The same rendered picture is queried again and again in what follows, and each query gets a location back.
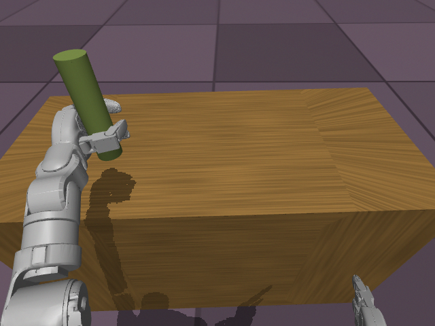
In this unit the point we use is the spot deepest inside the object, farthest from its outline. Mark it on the can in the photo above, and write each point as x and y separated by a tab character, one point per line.
77	73

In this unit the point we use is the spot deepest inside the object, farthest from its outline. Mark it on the left robot hand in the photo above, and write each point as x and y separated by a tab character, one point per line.
67	127

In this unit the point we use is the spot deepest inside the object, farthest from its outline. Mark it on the left robot arm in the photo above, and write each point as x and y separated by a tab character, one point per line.
49	248

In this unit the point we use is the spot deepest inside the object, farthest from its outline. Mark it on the right robot hand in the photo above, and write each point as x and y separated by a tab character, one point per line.
366	314

